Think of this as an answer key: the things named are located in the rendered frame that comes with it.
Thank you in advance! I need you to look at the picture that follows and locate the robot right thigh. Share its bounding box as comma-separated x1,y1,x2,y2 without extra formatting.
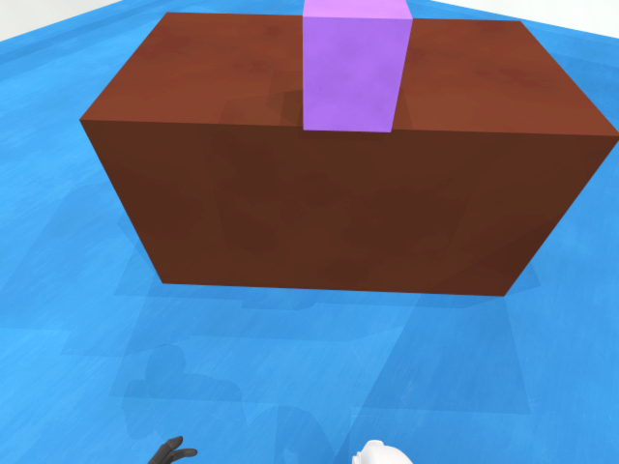
352,445,413,464

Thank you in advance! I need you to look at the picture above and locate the robot right shin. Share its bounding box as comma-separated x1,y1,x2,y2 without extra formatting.
364,440,384,449

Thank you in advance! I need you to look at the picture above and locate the carton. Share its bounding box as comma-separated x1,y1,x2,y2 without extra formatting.
303,0,413,132

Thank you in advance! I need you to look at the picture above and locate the robot left hand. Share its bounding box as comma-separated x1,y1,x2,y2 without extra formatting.
148,436,197,464

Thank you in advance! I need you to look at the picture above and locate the pedestal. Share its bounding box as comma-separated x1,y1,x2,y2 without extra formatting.
79,12,619,297

